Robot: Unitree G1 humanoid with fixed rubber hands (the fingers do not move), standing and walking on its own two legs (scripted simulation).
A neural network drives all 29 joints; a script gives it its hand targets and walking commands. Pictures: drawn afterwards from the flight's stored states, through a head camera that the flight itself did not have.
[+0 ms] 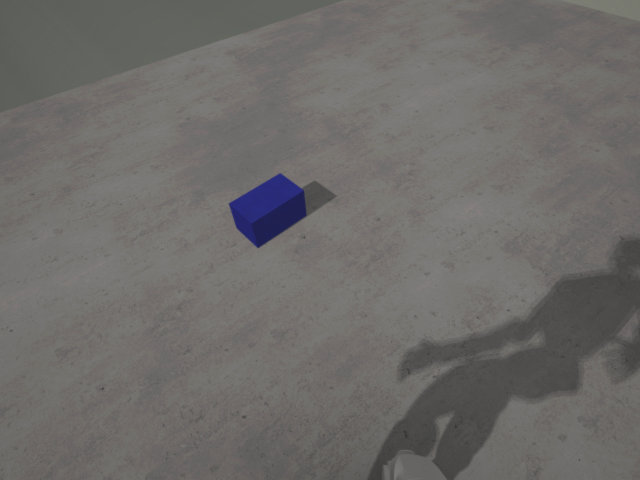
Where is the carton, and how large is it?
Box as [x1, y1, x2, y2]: [229, 173, 306, 247]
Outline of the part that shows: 280,173 229,203 236,227 257,247 306,215 303,190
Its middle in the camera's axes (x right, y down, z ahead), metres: -0.21 -0.13 +1.64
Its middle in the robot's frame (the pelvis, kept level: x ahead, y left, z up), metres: +1.25 +0.21 -0.68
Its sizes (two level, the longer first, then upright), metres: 0.269 0.159 0.150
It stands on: the floor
